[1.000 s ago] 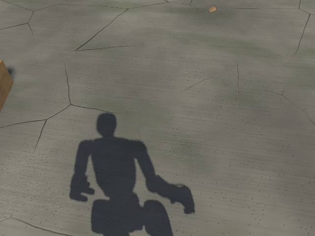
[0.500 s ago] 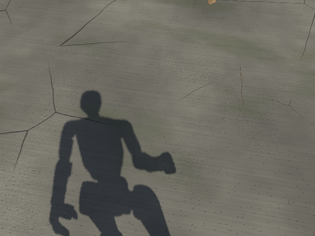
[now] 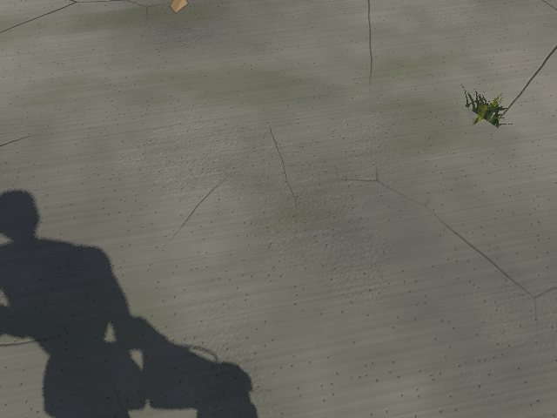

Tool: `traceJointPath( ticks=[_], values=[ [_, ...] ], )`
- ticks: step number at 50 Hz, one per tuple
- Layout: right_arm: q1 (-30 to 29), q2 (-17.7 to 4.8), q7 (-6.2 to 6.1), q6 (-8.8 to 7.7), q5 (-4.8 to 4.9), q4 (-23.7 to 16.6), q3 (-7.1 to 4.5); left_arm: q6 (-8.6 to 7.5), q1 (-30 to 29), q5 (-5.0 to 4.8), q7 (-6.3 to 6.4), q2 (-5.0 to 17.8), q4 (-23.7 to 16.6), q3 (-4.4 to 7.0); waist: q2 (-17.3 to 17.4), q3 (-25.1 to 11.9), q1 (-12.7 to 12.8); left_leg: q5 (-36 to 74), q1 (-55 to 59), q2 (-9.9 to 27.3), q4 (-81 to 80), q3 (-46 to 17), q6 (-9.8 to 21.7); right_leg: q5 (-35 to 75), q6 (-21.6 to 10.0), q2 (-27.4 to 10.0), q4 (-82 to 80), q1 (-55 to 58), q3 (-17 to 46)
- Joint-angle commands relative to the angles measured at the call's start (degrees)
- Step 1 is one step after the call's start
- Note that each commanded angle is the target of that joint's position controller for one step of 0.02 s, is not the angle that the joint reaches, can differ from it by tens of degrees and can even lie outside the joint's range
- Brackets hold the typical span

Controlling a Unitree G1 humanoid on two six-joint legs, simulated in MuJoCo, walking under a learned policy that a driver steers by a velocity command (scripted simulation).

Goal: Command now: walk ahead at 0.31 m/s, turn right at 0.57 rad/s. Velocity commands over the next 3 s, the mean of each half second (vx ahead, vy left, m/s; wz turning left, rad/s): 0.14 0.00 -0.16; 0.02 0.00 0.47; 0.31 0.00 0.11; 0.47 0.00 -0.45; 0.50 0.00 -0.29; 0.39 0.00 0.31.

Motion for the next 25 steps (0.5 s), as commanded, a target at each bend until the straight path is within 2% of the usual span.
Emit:
traceJointPath(
  ticks=[1, 2, 3, 4, 6, 10, 14, 18, 21, 22, 23, 24, 25],
  values=[
    [-2.53, -6.73, 0.01, -1.51, -0.2, -7.27, -1.1, -0.04, 10.34, -1.56, 1.69, 8.91, -0.11, 3.08, 2.59, -8.03, 2.94, 4.59, -24.62, 1.61, 7.96, -7.07, -0.59, 43.31, -11.02, -19.86, -14.75, 26.9, 24.8],
    [-1.7, -6.86, 0.12, -0.52, -1.27, -7.09, -1.16, -0.1, 8.27, -1.95, 1.81, 7.31, -0.44, 2.54, 2.33, -6.33, 0.91, 4.74, -21.59, 2.07, 4.85, -7.29, -1.19, 43.67, -9.12, -16.99, -15.97, 21.52, 21.32],
    [-0.22, -6.68, 0.24, 0.67, -2.01, -6.56, -1.18, -0.29, 7.49, -1.92, 1.73, 6.54, -0.61, 2.06, 1.25, -6.64, -0.29, 5.2, -18.43, 2.19, 2.31, -7.32, -1.78, 45.53, -7.82, -15.61, -16.51, 18.29, 19.29],
    [-0.01, -6.5, 0.36, 1.62, -2.19, -6.58, -1.15, -0.65, 7.99, -1.76, 1.53, 7.08, -0.3, 2.03, 0.72, -7.35, -0.73, 5.29, -17.52, 1.82, 0.57, -7.02, -2.36, 48.26, -7.45, -14.72, -16.49, 17.09, 18.66],
    [0.41, -5.54, 0.53, 2.48, -1.71, -5.94, -0.79, -1.02, 8.85, -1.15, 1.31, 8.65, 0.36, 2.28, 0.21, -9.02, -1.06, 8.23, -16.99, 1.17, -2.79, -6.16, -2.68, 51.97, -6.5, -13.52, -16.5, 16.17, 16.24],
    [-5.25, -5.75, 0.43, 2.97, -1.3, -6.97, -0.65, -0.72, 12.02, -1.3, 1.67, 7.62, 1.99, 1.61, -3.07, -9.09, 1.18, 14.96, -19.24, 1.07, -9.98, -5.88, -2.09, 49.59, -2.72, -11.75, -16.46, 17.93, 14.57],
    [-8.61, -4.96, 0.64, 3.14, -0.75, -6.48, -0.08, -0.75, 13.57, -0.6, 2.13, 5.31, 3.58, 0.23, -4.25, -7.65, 2.98, 19.24, -17.73, 1.55, -19.61, -5.85, -0.53, 44.27, -1.15, -13.12, -18.17, 21.15, 13.07],
    [-9.51, -5.28, 0.51, 2.98, -0.36, -5.54, 0.03, -0.83, 13.0, 0.46, 2.6, 5.58, 4.89, -0.42, -4.58, -5.53, 3.61, 15.49, -11.07, -0.9, -27.18, -5.39, 1.37, 43.16, -1.71, -15.12, -16.68, 21.04, 11.58],
    [-8.12, -6.56, 0.56, 2.54, -0.49, -5.52, -0.52, 0.13, 12.27, -0.21, 3.48, 7.9, 5.38, 0.3, -4.49, -3.92, 3.05, 8.95, -9.35, -3.16, -33.53, -4.59, 3.65, 42.21, -2.57, -17.04, -10.95, 23.47, 13.02],
    [-6.3, -6.25, 0.53, 2.16, -0.55, -5.03, -0.54, 0.44, 11.83, -0.73, 3.89, 8.35, 5.48, 0.5, -3.31, -3.95, 1.92, 11.8, -6.45, -3.48, -39.2, -4.6, 4.48, 40.58, -1.63, -16.45, -7.58, 23.41, 12.65],
    [-4.06, -7.17, 0.43, 1.55, -0.79, -4.57, -0.79, 0.45, 11.95, -1.06, 4.3, 8.97, 5.41, 0.77, -0.79, -5.29, 0.68, 22.84, -0.96, -1.91, -44.49, -7.75, 5.53, 35.95, 0.47, -14.47, -2.71, 21.46, 11.42],
    [-0.81, -11.86, 0.16, 0.99, -1.22, -4.58, -1.89, 0.18, 12.1, -0.8, 4.56, 8.14, 3.47, 0.58, 6.15, -8.81, 0.71, 44.02, 5.95, 6.81, -44.86, -19.98, 8.8, 20.91, 2.98, -9.26, 7.99, 15.74, 8.05],
    [-0.93, -14.8, 0.48, 1.41, -0.06, -4.69, -2.86, 0.95, 13.92, -1.17, 4.25, 4.94, 2.82, 0.16, 15.15, -9.85, 1.69, 67.77, 10.54, 18.36, -45.19, -33.18, 19.74, -17.61, 6.24, 1.27, 19.16, 3.93, 2.59]
  ],
)
Next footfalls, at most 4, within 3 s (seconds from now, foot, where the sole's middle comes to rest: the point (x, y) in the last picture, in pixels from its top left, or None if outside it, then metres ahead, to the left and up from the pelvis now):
0.46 left None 0.23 0.12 -0.75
0.96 right None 0.21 -0.07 -0.75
1.42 left None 0.26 0.18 -0.75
1.90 right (257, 345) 0.60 0.07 -0.75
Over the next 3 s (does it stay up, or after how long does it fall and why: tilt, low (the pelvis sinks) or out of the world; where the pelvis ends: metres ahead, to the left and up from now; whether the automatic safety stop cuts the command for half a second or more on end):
stays up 1.04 0.09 0.01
